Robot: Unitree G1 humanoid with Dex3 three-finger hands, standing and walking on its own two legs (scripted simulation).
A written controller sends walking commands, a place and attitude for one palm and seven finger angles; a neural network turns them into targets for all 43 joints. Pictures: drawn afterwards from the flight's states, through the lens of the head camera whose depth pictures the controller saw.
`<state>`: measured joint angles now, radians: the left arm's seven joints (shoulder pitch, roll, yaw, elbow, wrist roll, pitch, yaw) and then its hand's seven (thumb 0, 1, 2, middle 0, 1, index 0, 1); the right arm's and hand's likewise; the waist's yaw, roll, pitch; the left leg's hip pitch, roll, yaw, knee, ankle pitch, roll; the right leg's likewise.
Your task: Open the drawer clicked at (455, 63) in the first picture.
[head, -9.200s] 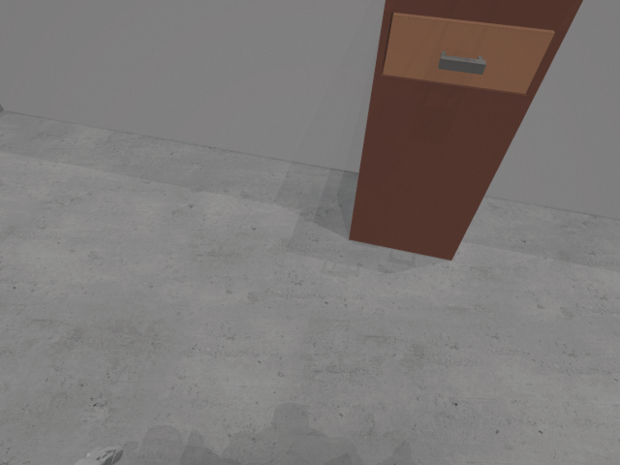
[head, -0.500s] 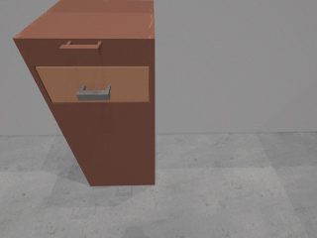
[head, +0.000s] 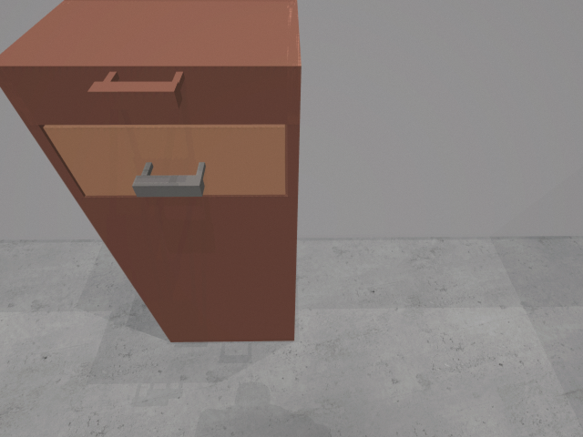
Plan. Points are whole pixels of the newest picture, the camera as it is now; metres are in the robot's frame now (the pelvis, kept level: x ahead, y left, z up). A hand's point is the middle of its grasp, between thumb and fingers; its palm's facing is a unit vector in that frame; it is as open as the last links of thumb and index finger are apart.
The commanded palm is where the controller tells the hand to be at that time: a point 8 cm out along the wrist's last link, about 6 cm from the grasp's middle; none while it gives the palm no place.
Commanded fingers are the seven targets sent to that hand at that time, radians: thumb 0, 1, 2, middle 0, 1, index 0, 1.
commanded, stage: come to a stop and stand still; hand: left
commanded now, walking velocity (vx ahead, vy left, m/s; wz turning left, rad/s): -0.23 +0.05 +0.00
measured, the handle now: (172, 176) +0.51 +0.23 +0.06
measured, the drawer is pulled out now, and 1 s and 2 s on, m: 0.00 0.00 0.00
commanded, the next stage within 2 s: look again from close up in 1.40 s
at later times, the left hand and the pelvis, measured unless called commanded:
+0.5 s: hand out of the picture +0.01 +0.19 -0.17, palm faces +0.03 -0.97 -0.25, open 7.3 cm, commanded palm none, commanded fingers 0.00 0.90 0.90 -0.20 -0.30 -0.20 -0.30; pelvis -0.02 +0.01 +0.00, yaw +0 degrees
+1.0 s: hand out of the picture -0.02 +0.14 -0.16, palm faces +0.00 -0.98 -0.22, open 7.3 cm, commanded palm none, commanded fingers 0.00 0.90 0.90 -0.20 -0.30 -0.20 -0.30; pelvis -0.02 -0.03 +0.01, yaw +0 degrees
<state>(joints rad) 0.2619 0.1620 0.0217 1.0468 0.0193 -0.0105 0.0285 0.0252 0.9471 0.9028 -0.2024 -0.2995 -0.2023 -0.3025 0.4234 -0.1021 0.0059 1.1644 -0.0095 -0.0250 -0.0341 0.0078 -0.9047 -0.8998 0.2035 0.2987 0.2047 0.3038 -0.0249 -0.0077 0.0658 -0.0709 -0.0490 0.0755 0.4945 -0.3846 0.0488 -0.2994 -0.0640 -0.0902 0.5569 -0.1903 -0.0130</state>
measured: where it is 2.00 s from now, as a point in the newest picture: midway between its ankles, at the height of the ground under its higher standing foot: outside the picture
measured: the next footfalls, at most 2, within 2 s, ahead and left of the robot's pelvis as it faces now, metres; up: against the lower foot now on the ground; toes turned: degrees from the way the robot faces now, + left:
none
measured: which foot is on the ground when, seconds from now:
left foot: down 0.00-1.00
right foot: down 0.00-1.00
